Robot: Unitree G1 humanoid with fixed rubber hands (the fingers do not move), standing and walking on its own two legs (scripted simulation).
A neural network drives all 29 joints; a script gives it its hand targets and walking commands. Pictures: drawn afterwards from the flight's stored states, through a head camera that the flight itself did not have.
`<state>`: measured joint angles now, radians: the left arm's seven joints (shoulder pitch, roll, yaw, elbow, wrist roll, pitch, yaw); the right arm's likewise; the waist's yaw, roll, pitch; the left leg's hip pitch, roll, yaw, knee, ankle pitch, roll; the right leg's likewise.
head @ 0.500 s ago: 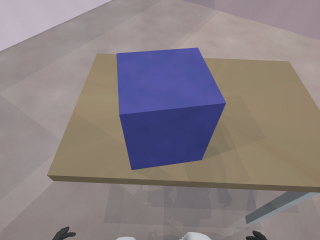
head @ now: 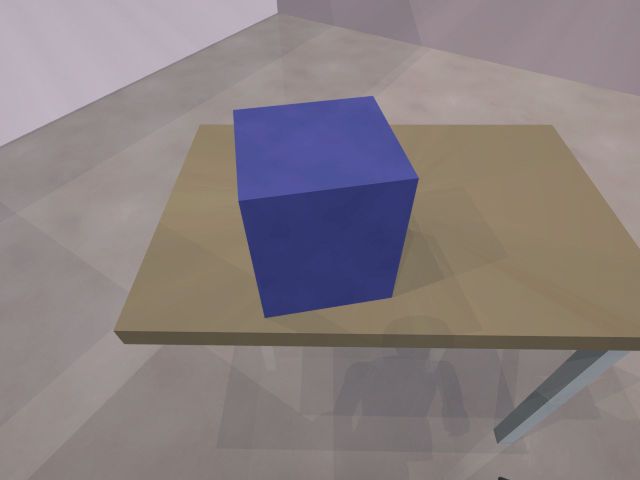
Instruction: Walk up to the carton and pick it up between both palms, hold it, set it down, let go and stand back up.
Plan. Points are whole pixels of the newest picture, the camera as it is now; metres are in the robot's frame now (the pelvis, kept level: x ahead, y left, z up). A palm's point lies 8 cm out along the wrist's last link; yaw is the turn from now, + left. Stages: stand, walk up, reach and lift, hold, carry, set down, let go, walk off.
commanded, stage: walk up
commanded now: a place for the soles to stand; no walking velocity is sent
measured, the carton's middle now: (317, 209) +0.48 +0.00 +0.06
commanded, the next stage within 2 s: none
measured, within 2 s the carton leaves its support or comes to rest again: neither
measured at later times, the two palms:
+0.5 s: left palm out of the picture +0.08 +0.27 -0.11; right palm out of the picture +0.07 -0.25 -0.11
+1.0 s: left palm (136, 441) +0.20 +0.26 -0.10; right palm out of the picture +0.12 -0.24 -0.12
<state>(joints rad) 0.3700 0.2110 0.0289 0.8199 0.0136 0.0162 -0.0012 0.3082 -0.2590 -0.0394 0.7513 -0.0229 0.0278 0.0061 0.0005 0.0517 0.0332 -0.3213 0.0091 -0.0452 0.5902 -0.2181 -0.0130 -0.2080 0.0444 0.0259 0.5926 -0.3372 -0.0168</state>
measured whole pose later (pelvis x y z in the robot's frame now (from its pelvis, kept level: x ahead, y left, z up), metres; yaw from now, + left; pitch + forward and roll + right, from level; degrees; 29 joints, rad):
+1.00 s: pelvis +0.09 +0.02 +0.00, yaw -6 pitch -2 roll +0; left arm 0.29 0.23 0.00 0.71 0.01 -0.01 0.01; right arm 0.30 -0.25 0.00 0.79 -0.01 0.01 0.00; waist -0.01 0.02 0.04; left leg -0.18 0.00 0.05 0.56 -0.36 0.01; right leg -0.21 0.01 0.01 0.59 -0.35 -0.02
